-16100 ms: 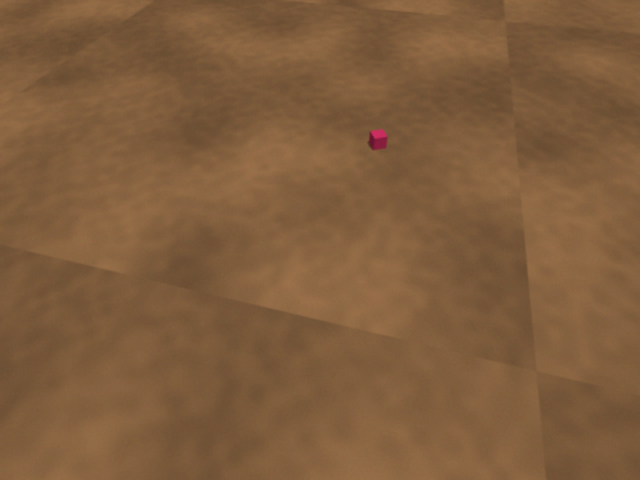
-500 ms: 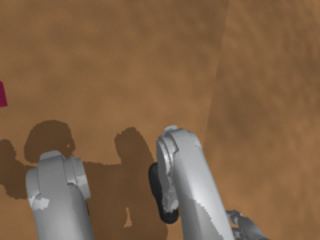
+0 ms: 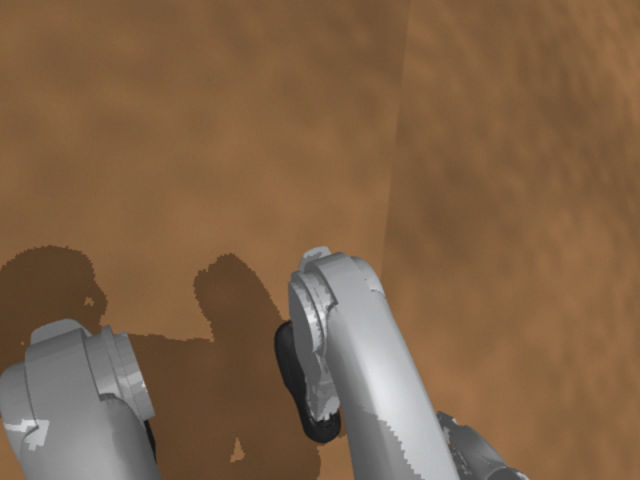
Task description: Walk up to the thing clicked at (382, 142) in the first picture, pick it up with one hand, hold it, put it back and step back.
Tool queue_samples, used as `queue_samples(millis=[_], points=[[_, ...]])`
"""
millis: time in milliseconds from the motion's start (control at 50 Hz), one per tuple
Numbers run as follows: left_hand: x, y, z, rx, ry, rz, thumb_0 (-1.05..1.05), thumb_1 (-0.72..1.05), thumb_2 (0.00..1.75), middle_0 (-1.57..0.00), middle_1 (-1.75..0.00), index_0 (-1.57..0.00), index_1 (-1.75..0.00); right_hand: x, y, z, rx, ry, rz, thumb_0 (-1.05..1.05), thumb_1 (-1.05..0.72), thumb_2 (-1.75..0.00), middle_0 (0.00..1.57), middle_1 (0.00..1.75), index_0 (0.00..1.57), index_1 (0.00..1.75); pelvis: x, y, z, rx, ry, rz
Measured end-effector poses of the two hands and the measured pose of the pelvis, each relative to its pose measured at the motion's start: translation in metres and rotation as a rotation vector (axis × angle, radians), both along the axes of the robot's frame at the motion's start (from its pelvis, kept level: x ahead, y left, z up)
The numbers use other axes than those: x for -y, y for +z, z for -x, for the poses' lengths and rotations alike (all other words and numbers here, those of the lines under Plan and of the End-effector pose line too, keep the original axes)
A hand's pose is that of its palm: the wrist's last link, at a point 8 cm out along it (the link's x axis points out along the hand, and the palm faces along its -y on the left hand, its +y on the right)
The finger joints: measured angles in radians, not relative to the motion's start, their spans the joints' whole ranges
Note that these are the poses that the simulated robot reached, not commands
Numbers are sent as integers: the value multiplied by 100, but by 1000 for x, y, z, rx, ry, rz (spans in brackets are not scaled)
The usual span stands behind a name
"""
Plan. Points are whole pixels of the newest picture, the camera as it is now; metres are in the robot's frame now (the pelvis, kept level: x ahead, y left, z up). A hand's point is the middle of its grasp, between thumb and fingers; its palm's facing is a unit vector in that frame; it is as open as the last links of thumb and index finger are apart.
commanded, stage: rest palm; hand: left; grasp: from above
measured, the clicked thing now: out of the picture +0.48 +0.36 -0.28
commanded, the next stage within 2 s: close in 1.30 s
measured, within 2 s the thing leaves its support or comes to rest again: neither
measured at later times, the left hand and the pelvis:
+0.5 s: hand out of the picture +0.46 +0.35 -0.22, palm faces -0.46 -0.12 -0.88, open 13.9 cm; pelvis +0.01 +0.00 +0.00, yaw -1 degrees
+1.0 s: hand out of the picture +0.46 +0.35 -0.23, palm faces -0.43 -0.11 -0.89, open 14.1 cm; pelvis +0.00 +0.00 -0.01, yaw -3 degrees
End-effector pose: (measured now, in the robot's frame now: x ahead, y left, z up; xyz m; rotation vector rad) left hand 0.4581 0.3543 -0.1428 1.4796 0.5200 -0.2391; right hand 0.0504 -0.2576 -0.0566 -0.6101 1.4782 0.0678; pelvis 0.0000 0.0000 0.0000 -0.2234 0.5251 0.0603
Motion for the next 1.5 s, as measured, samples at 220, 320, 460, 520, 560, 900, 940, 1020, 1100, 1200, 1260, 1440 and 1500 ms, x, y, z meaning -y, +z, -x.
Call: queue_samples(millis=[220,320,460,520,560,900,940,1020,1100,1200,1260,1440,1500], points=[[6,-16,-12,20,21,3,0,-41,92,-22,-83,-19,-85,2,5,10,-39,6,3,0,-90,-89,21,30,21,30,0,-3,-6,1,-14,10],[5,-19,-12,12,32,-2,0,-44,94,-20,-84,-17,-86,3,6,3,-30,26,-8,0,-90,-89,21,30,21,30,0,-3,-8,4,-17,13],[2,-22,-7,-3,43,5,0,-47,98,-19,-84,-15,-87,5,4,-13,-3,68,-17,0,-90,-89,20,30,21,30,1,-2,-7,11,-18,15],[0,-23,-5,-2,44,14,0,-47,99,-19,-84,-15,-87,6,4,-19,5,88,-16,0,-90,-89,20,30,21,30,1,-2,-6,19,-17,15],[-1,-24,-2,-3,45,19,0,-48,100,-19,-84,-14,-88,7,4,-23,12,98,-13,0,-90,-89,20,30,21,30,1,-3,-6,24,-18,15],[3,-32,-2,27,12,20,0,-50,102,-17,-88,-12,-92,1,9,-16,2,124,7,0,-91,-90,20,30,21,30,-2,-7,-3,48,-26,31],[3,-33,-2,25,15,15,0,-50,102,-17,-88,-11,-93,-1,8,-13,0,121,3,0,-91,-90,20,30,21,30,-3,-7,-2,49,-27,33],[5,-35,-4,30,23,12,0,-51,103,-15,-90,-10,-94,-4,8,-8,-6,118,-5,0,-91,-90,20,30,21,30,-4,-8,-2,49,-29,36],[6,-35,-7,29,26,8,0,-52,104,-15,-92,-10,-96,-6,8,-4,-6,113,-15,0,-91,-90,20,30,21,30,-4,-8,-3,47,-31,37],[4,-32,-13,42,39,4,0,-52,105,-14,-94,-10,-98,-8,8,-5,-4,114,-27,0,-91,-90,20,30,21,30,-5,-9,-4,43,-32,39],[3,-31,-14,33,47,-1,0,-52,104,-14,-94,-9,-98,-7,8,-6,-2,116,-32,0,-91,-90,20,30,21,30,-4,-8,-5,40,-31,38],[1,-33,-6,-9,52,8,0,-51,105,-15,-95,-10,-98,-2,7,-16,5,138,-34,0,-90,-90,20,30,21,30,-2,-5,-4,42,-30,33],[2,-35,-2,-15,44,18,0,-47,105,-17,-93,-12,-97,0,8,-18,8,145,-24,0,-90,-90,20,30,21,30,-1,-5,-3,48,-31,33]])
